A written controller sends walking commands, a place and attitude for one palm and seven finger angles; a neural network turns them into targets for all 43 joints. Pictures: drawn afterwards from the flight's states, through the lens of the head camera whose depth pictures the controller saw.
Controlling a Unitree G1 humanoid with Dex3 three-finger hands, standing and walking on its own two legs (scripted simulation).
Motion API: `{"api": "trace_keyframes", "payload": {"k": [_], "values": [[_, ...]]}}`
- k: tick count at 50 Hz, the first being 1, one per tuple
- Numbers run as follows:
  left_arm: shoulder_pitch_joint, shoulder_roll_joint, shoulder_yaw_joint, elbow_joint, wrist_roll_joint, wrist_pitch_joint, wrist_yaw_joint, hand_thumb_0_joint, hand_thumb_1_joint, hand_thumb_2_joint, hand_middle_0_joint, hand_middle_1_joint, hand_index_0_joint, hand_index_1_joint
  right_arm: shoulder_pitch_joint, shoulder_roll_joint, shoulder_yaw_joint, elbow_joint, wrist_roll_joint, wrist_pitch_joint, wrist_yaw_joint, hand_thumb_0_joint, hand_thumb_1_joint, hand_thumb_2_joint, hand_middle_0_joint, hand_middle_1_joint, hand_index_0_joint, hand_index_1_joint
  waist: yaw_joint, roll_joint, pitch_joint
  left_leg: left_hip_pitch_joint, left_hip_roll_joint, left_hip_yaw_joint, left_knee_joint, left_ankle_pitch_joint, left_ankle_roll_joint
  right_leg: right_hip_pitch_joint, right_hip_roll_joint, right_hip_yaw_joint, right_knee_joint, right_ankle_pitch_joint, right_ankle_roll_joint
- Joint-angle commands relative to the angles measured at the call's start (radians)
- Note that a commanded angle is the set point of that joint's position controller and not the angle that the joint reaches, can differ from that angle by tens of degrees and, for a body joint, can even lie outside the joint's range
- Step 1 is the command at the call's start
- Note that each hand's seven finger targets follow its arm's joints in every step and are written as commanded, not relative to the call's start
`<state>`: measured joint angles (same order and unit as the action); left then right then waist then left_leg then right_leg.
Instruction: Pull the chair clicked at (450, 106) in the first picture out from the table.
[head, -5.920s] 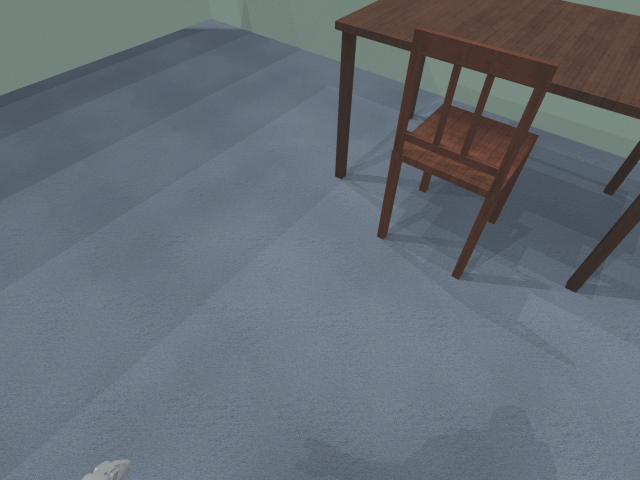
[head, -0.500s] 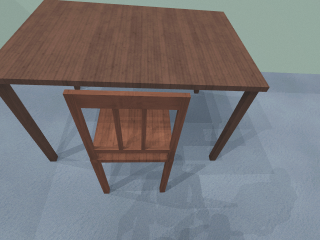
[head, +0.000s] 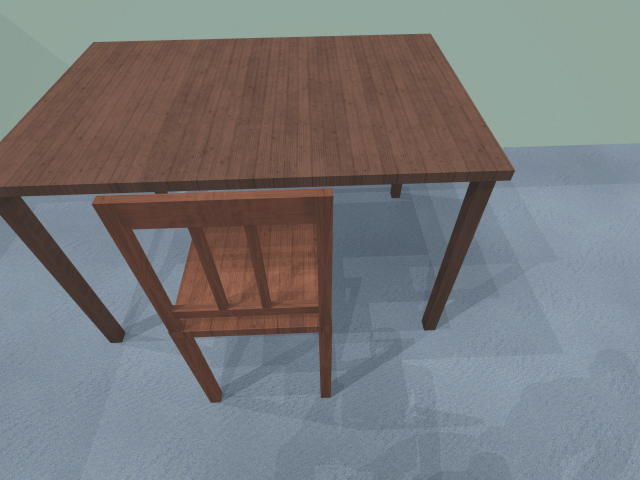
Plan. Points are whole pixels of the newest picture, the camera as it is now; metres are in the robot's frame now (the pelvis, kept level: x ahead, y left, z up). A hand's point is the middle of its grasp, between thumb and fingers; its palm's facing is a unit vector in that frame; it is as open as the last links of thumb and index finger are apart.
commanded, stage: come to a stop and stand still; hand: left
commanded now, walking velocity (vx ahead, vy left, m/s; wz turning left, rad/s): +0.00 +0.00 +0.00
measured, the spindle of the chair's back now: (210, 270) +0.50 +0.24 -0.11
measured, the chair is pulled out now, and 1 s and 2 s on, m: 0.00 0.00 0.00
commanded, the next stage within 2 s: look again from close up in 0.84 s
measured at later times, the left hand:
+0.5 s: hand out of the picture +0.01 +0.17 -0.18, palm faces +0.05 -0.98 -0.18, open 7.4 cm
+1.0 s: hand out of the picture +0.03 +0.21 -0.17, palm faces +0.00 -0.98 -0.22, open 7.4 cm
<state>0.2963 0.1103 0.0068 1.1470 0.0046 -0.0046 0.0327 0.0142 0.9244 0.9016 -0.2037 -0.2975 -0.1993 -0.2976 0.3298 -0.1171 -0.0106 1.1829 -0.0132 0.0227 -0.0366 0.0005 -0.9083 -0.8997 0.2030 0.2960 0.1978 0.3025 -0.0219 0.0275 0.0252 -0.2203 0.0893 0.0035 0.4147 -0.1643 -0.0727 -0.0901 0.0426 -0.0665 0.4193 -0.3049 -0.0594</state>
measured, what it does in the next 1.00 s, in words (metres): stands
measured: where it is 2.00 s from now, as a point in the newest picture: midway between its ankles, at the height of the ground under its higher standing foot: outside the picture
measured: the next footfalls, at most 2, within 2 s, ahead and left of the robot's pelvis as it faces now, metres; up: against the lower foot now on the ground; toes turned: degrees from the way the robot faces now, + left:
none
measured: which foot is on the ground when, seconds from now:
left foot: down 0.00-1.00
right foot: down 0.00-1.00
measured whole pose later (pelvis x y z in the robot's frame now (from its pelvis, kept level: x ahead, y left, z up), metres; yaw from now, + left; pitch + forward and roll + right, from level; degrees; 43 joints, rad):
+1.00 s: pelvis +0.03 +0.04 +0.00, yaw -1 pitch +0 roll +0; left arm 0.29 0.14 0.00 1.11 0.02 -0.04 0.05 0.00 0.90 0.90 -0.20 -0.30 -0.20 -0.30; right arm 0.25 -0.17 -0.01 1.12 -0.01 0.01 -0.03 0.01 -0.92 -0.90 0.20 0.30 0.20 0.30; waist 0.00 0.02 0.05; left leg -0.23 0.06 0.04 0.49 -0.25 -0.02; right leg -0.06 0.00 -0.03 0.40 -0.33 0.00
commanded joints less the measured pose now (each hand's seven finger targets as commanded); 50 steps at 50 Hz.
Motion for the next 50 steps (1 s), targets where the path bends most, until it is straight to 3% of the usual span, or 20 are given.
{"api": "trace_keyframes", "payload": {"k": [1,9,16,22,33,44,46,47,48,49,50], "values": [[0.071,0.104,0.018,-0.023,-0.004,-0.011,0.007,0.0,0.9,0.9,-0.2,-0.3,-0.2,-0.3,0.042,-0.072,-0.009,-0.031,-0.001,-0.015,-0.008,0.0,-0.9,-0.9,0.2,0.3,0.2,0.3,0.01,-0.052,0.079,0.059,0.012,-0.001,-0.007,0.084,0.052,-0.146,-0.149,0.136,-0.165,0.141,0.02],[0.108,0.097,0.024,-0.012,0.002,-0.014,0.014,0.0,0.9,0.9,-0.2,-0.3,-0.2,-0.3,0.009,-0.073,-0.011,-0.038,0.005,-0.022,-0.017,0.0,-0.9,-0.9,0.2,0.3,0.2,0.3,0.019,-0.063,0.036,0.078,0.018,0.017,0.008,0.146,0.054,-0.064,-0.147,0.107,-0.104,0.435,0.039],[0.122,0.1,0.024,-0.006,0.004,-0.012,0.018,0.0,0.9,0.9,-0.2,-0.3,-0.2,-0.3,-0.014,-0.082,-0.009,-0.046,0.005,-0.021,-0.021,0.0,-0.9,-0.9,0.2,0.3,0.2,0.3,0.019,-0.064,0.03,0.097,0.017,0.022,0.022,0.188,0.057,-0.044,-0.151,0.1,-0.081,0.538,0.05],[0.111,0.109,0.024,-0.01,0.004,-0.008,0.016,0.0,0.9,0.9,-0.2,-0.3,-0.2,-0.3,-0.036,-0.098,-0.008,-0.051,0.004,-0.023,-0.021,0.0,-0.9,-0.9,0.2,0.3,0.2,0.3,0.023,-0.028,0.043,0.115,0.022,0.016,0.009,0.218,0.061,-0.052,-0.148,0.096,-0.089,0.474,0.044],[0.086,0.133,0.024,-0.022,0.003,-0.008,0.012,0.0,0.9,0.9,-0.2,-0.3,-0.2,-0.3,-0.046,-0.123,-0.004,-0.056,0.003,-0.029,-0.016,0.0,-0.9,-0.9,0.2,0.3,0.2,0.3,0.025,-0.036,0.02,0.133,0.024,0.0,-0.017,0.256,0.07,-0.025,-0.151,0.087,-0.094,0.417,0.043],[0.069,0.144,0.02,-0.025,0.003,-0.007,0.009,0.0,0.9,0.9,-0.2,-0.3,-0.2,-0.3,-0.035,-0.131,-0.001,-0.047,0.006,-0.033,-0.01,0.0,-0.9,-0.9,0.2,0.3,0.2,0.3,0.03,-0.046,0.043,0.12,0.022,-0.016,-0.053,0.219,0.079,-0.026,-0.151,0.077,-0.12,0.298,0.046],[0.071,0.141,0.019,-0.02,0.003,-0.009,0.011,0.0,0.9,0.9,-0.2,-0.3,-0.2,-0.3,-0.032,-0.129,-0.001,-0.047,0.004,-0.034,-0.01,0.0,-0.9,-0.9,0.2,0.3,0.2,0.3,0.027,-0.045,0.03,0.13,0.022,-0.018,-0.049,0.24,0.079,-0.026,-0.155,0.079,-0.114,0.322,0.046],[0.118,0.147,0.007,-0.028,0.027,-0.053,0.05,0.0,0.9,0.9,-0.2,-0.3,-0.2,-0.3,-0.109,-0.162,-0.004,-0.127,0.009,-0.056,0.011,0.0,-0.9,-0.9,0.2,0.3,0.2,0.3,0.047,-0.03,0.093,0.005,0.007,0.04,0.206,0.272,0.063,-0.112,-0.201,0.156,-0.098,0.729,0.08],[0.087,0.201,0.022,-0.077,0.02,-0.057,0.043,0.0,0.9,0.9,-0.2,-0.3,-0.2,-0.3,-0.053,-0.095,-0.002,-0.157,0.004,-0.048,0.019,0.0,-0.9,-0.9,0.2,0.3,0.2,0.3,-0.001,-0.076,0.05,-0.044,-0.019,0.017,0.176,-0.041,0.082,-0.054,-0.234,0.148,-0.037,0.773,0.038],[0.057,0.218,0.025,-0.095,0.016,-0.056,0.034,0.0,0.9,0.9,-0.2,-0.3,-0.2,-0.3,-0.057,-0.101,-0.005,-0.162,-0.003,-0.039,0.018,0.0,-0.9,-0.9,0.2,0.3,0.2,0.3,0.005,-0.065,0.027,-0.037,-0.033,0.047,0.132,-0.071,0.088,-0.011,-0.235,0.136,-0.007,0.809,0.018],[0.048,0.193,0.013,-0.094,0.011,-0.053,0.031,0.0,0.9,0.9,-0.2,-0.3,-0.2,-0.3,-0.02,-0.112,-0.004,-0.156,-0.001,-0.041,0.016,0.0,-0.9,-0.9,0.2,0.3,0.2,0.3,-0.008,-0.101,-0.027,-0.005,-0.026,0.035,0.129,-0.03,0.092,-0.028,-0.204,0.109,0.016,0.662,0.012]]}}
